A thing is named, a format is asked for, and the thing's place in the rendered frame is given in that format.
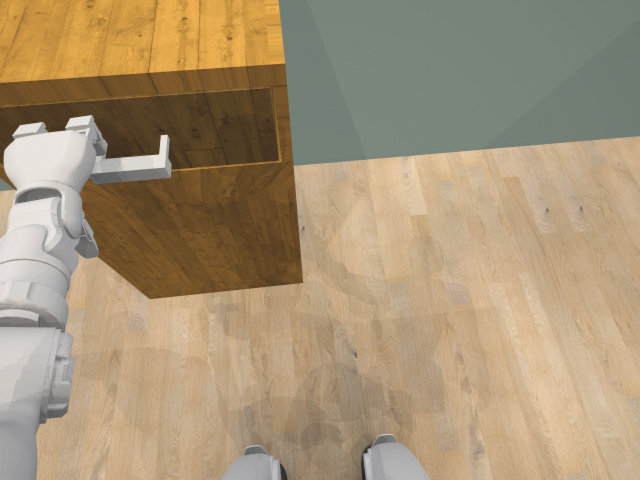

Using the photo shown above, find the robot right shin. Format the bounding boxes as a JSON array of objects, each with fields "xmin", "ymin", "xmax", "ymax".
[{"xmin": 371, "ymin": 434, "xmax": 397, "ymax": 449}]

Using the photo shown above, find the robot left shin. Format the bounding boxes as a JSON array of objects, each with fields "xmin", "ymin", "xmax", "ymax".
[{"xmin": 244, "ymin": 445, "xmax": 270, "ymax": 457}]

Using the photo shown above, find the drawer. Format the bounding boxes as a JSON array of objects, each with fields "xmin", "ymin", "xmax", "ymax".
[{"xmin": 0, "ymin": 85, "xmax": 279, "ymax": 170}]

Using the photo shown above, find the left robot forearm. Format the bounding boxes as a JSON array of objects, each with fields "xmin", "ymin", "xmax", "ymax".
[{"xmin": 0, "ymin": 181, "xmax": 82, "ymax": 333}]

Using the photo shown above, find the handle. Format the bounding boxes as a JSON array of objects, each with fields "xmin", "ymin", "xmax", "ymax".
[{"xmin": 89, "ymin": 135, "xmax": 172, "ymax": 184}]

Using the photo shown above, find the left robot upper arm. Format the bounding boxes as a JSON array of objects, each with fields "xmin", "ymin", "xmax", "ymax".
[{"xmin": 0, "ymin": 327, "xmax": 75, "ymax": 480}]

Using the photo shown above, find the robot shin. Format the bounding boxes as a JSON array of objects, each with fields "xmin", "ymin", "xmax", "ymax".
[
  {"xmin": 371, "ymin": 434, "xmax": 397, "ymax": 449},
  {"xmin": 244, "ymin": 445, "xmax": 270, "ymax": 457}
]

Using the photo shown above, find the left robot hand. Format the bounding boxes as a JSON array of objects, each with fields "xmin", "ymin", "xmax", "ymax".
[{"xmin": 4, "ymin": 115, "xmax": 107, "ymax": 259}]

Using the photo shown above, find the cabinet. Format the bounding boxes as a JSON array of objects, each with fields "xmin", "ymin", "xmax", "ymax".
[{"xmin": 0, "ymin": 0, "xmax": 303, "ymax": 299}]

